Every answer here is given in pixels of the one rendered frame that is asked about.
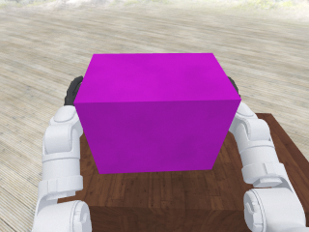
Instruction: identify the robot right hand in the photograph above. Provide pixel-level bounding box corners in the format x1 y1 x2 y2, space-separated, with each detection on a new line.
227 76 241 97

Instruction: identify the right robot forearm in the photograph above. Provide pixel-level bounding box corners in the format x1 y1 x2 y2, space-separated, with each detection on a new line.
229 102 306 225

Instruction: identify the left robot forearm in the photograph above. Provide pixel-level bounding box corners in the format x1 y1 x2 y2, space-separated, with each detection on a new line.
32 105 83 232

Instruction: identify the pedestal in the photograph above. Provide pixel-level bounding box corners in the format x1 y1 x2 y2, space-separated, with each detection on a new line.
57 113 309 232

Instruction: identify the carton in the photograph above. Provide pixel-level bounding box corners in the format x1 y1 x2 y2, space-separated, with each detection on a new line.
73 52 241 174

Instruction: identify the right robot upper arm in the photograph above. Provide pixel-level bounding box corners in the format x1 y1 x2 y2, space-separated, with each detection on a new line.
243 188 309 232

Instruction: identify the left robot upper arm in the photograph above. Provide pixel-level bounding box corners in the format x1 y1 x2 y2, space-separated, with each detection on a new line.
33 200 92 232

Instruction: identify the robot left hand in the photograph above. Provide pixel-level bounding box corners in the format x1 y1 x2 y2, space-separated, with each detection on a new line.
64 75 83 106

